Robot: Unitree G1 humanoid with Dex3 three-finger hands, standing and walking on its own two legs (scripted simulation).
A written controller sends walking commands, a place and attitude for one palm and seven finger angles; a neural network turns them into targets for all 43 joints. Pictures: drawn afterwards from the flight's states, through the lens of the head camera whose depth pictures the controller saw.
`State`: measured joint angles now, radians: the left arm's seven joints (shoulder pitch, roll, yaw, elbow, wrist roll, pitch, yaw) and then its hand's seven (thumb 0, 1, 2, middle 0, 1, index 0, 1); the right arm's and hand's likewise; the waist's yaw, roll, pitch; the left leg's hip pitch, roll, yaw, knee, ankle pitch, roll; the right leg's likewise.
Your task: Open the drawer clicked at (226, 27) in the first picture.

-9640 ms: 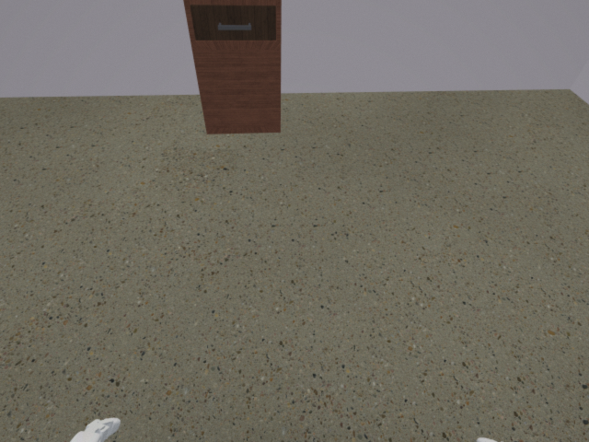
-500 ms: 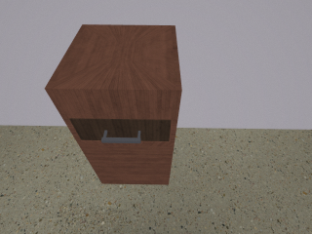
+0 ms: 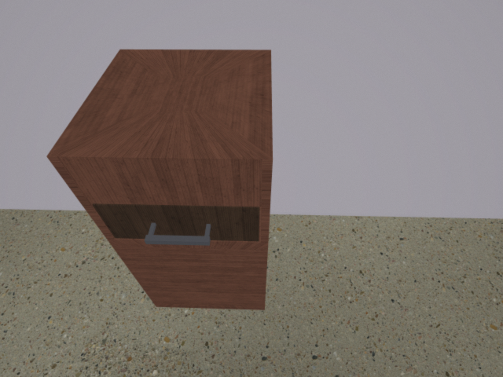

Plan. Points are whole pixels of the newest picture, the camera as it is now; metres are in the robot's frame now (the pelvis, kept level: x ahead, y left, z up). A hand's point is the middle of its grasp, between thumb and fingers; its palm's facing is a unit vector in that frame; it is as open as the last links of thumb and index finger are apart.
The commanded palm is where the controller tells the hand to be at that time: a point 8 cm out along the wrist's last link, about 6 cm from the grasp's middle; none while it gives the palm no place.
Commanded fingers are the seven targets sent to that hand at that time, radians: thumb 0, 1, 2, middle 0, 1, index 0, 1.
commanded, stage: shuffle to correct the standing spot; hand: left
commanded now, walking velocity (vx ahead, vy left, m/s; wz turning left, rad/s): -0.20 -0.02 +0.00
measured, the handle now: (179, 233) +0.45 +0.21 -0.16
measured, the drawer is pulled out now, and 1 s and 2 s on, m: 0.00 0.00 0.00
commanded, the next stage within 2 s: come to a stop and stand still in 0.18 s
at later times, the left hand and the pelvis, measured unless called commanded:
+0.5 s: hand out of the picture -0.06 +0.14 -0.16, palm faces +0.08 -0.96 -0.27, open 7.4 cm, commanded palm none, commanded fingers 0.00 0.90 0.90 -0.20 -0.30 -0.20 -0.30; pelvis -0.05 -0.04 +0.00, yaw +1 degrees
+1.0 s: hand out of the picture -0.09 +0.14 -0.17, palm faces +0.13 -0.98 -0.15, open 7.4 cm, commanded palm none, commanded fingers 0.00 0.90 0.90 -0.20 -0.30 -0.20 -0.30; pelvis -0.04 +0.00 +0.00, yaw +2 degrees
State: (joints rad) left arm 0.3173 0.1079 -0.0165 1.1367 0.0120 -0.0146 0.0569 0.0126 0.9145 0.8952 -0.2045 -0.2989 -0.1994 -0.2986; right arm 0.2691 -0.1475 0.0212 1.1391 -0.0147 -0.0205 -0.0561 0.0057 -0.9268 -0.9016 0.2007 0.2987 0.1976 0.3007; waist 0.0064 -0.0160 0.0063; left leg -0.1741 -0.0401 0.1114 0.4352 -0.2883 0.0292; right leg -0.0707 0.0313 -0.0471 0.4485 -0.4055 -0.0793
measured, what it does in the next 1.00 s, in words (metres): steps on the spot: left foot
